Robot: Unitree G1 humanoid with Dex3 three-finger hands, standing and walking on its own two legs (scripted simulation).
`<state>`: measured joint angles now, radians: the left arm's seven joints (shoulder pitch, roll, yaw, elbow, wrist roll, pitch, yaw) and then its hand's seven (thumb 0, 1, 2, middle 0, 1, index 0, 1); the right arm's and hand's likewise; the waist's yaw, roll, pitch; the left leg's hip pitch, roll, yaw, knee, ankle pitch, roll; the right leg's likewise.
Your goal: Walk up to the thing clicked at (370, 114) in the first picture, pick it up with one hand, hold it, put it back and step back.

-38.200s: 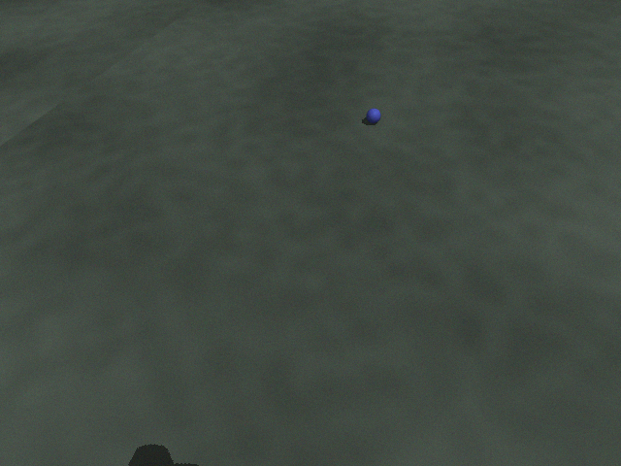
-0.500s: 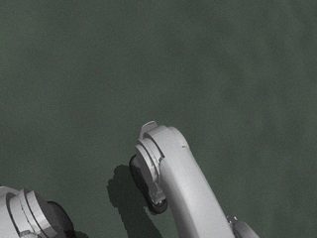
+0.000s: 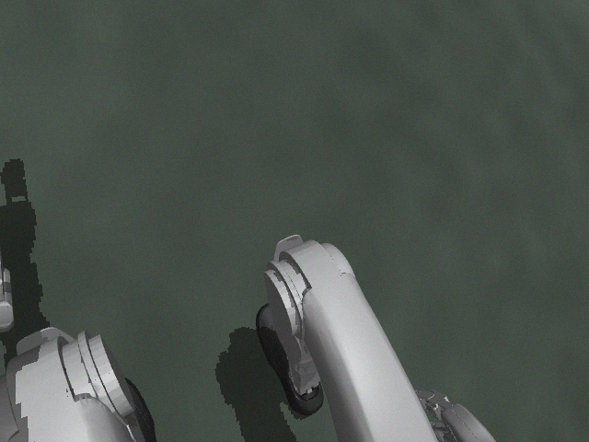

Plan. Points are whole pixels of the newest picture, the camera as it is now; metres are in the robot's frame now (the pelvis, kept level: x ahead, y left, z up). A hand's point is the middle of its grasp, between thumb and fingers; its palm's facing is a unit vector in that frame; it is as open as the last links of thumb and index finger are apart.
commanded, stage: rest palm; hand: left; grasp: from above
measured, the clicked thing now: out of the picture +0.59 +0.29 -0.28
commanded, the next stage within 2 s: close in 1.54 s
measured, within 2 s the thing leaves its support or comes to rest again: neither
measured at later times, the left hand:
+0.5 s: hand out of the picture +0.54 +0.27 -0.23, palm faces -0.45 -0.08 -0.89, open 13.8 cm
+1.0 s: hand out of the picture +0.54 +0.28 -0.23, palm faces -0.44 -0.09 -0.90, open 13.5 cm
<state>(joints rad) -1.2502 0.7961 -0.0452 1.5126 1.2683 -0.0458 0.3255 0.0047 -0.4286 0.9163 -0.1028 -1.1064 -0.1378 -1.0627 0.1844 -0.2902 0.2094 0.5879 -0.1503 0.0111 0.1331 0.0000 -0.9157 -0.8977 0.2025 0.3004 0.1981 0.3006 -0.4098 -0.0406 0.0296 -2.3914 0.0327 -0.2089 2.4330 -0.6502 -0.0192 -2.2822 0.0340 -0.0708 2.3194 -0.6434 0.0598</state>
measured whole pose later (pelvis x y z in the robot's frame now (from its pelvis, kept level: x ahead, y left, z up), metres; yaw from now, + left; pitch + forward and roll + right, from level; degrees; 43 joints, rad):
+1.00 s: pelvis +0.01 +0.00 -0.01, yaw -3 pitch +32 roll -13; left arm -1.25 1.03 0.04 1.64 1.26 -0.09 0.42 0.00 -0.47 1.05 -0.07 -1.10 -0.11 -1.10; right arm 0.17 -0.31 0.32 0.60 -0.21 -0.08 0.15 0.00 -0.91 -0.90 0.20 0.30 0.20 0.30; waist -0.46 -0.10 0.16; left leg -2.39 0.04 -0.26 2.50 -0.69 -0.02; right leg -2.27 0.05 -0.11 2.34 -0.66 0.08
